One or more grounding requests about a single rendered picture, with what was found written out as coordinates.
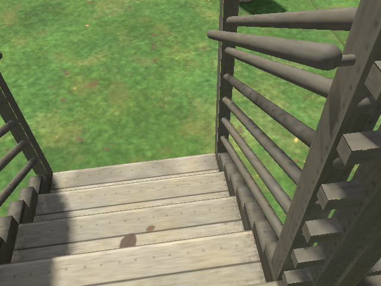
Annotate stairs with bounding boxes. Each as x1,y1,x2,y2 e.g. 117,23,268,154
0,153,266,286

